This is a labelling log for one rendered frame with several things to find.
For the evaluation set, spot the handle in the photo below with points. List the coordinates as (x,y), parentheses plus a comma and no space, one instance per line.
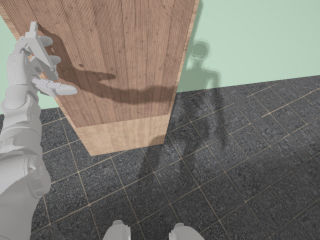
(40,52)

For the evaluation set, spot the left robot hand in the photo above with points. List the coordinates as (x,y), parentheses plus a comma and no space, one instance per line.
(20,70)

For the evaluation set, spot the left robot upper arm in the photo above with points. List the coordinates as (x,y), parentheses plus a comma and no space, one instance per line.
(23,181)

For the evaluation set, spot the left robot forearm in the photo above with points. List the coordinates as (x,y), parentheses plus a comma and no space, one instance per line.
(21,132)

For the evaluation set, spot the cupboard door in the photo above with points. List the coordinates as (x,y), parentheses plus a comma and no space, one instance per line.
(122,56)

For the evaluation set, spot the robot left shin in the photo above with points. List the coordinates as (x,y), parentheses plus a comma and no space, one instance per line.
(116,222)

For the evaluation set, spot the right robot thigh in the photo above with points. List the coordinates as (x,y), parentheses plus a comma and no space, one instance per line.
(185,233)

